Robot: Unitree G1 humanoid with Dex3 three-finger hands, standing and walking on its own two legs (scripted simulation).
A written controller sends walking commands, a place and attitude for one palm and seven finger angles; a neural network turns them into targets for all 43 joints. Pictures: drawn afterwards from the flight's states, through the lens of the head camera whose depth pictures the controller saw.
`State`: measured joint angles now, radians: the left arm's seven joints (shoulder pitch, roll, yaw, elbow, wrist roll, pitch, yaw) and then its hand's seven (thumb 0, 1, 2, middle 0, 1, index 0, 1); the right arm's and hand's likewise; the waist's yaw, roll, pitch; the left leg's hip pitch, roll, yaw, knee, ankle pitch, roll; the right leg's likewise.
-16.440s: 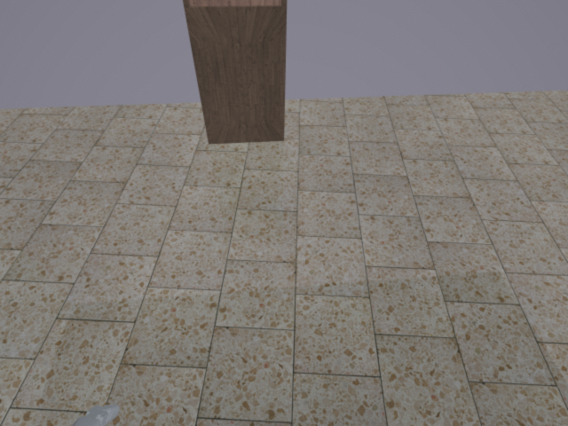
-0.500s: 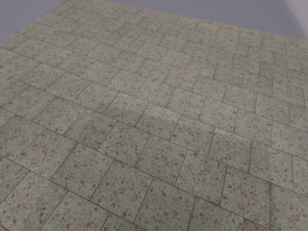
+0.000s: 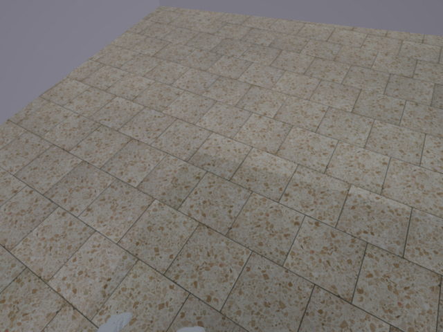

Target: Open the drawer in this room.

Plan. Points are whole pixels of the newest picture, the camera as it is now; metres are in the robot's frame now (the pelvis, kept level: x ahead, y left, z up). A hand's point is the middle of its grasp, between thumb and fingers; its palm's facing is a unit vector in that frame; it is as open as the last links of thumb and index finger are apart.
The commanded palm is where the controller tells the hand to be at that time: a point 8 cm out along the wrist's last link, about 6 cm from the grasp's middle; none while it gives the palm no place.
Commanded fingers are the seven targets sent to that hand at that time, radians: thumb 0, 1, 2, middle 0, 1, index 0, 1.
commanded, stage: turn or walk to find it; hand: left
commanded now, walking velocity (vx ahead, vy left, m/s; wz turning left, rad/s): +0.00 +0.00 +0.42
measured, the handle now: out of the picture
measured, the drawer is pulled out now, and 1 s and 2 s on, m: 0.00 0.00 0.00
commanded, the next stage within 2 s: stand and wait in 1.28 s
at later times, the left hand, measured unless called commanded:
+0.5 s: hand out of the picture -0.06 +0.25 -0.18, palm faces +0.27 -0.93 -0.24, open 7.4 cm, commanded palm none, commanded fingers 0.00 0.90 0.90 -0.20 -0.30 -0.20 -0.30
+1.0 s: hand out of the picture -0.02 +0.22 -0.14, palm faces +0.37 -0.89 -0.28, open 7.4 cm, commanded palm none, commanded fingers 0.00 0.90 0.90 -0.20 -0.30 -0.20 -0.30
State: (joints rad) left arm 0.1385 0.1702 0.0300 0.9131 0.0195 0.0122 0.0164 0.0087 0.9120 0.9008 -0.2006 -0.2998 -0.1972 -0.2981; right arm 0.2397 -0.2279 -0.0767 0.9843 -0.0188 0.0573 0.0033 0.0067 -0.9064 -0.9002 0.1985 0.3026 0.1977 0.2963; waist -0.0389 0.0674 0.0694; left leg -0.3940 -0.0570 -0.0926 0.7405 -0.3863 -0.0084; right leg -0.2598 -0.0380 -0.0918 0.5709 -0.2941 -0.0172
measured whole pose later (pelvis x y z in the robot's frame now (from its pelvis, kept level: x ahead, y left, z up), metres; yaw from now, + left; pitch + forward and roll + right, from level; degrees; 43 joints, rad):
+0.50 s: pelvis -0.04 +0.04 +0.00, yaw +13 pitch -1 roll -1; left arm 0.24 0.26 0.06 1.00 0.02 0.07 0.02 0.01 0.91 0.90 -0.20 -0.30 -0.20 -0.30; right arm 0.14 -0.20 -0.05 0.96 -0.02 0.02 0.01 0.01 -0.91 -0.90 0.19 0.30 0.19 0.30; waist 0.03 -0.06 0.08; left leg -0.24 0.00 0.05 0.58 -0.34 0.04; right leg -0.40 -0.14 -0.13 0.90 -0.50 0.06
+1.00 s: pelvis -0.06 +0.00 +0.00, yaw +24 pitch -1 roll +1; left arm 0.11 0.17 0.03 0.91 0.02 0.01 0.02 0.01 0.91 0.90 -0.20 -0.30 -0.20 -0.30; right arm 0.25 -0.22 -0.08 1.00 -0.02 0.05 0.00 0.01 -0.91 -0.90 0.20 0.30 0.20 0.30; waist -0.05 0.06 0.07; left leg -0.37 -0.07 -0.09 0.76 -0.42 -0.01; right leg -0.25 -0.04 -0.09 0.56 -0.29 -0.01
